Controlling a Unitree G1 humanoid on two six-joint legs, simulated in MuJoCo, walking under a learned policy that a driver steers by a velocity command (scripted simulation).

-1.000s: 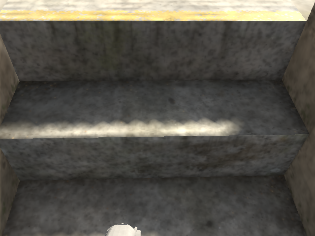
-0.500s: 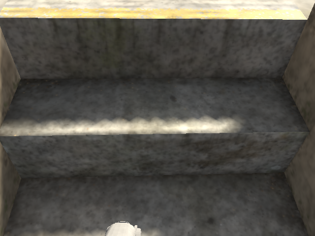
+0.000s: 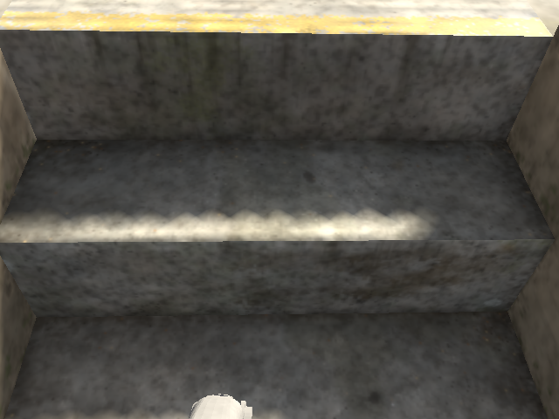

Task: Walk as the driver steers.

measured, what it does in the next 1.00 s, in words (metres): stands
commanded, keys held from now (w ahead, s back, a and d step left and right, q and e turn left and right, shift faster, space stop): no key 0.64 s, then w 0.26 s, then no key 0.10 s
